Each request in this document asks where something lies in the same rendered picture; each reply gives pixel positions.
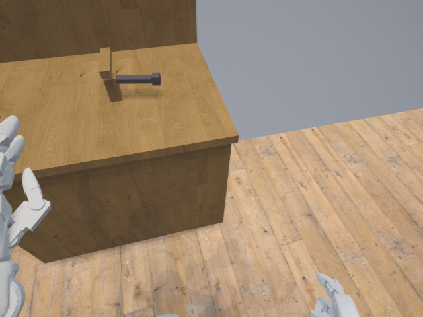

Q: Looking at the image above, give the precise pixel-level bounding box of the tap lever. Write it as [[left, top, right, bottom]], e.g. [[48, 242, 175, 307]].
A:
[[116, 73, 161, 85]]

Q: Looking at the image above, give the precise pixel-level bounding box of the left robot hand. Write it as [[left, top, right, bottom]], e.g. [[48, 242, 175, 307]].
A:
[[0, 115, 51, 262]]

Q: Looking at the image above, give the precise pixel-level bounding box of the left robot forearm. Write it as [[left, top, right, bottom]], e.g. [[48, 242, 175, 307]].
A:
[[0, 260, 26, 317]]

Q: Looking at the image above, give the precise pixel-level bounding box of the right robot hand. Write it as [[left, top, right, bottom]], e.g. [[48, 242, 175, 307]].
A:
[[311, 273, 360, 317]]

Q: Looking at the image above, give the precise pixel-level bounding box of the counter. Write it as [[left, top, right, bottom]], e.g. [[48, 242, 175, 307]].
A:
[[0, 0, 239, 263]]

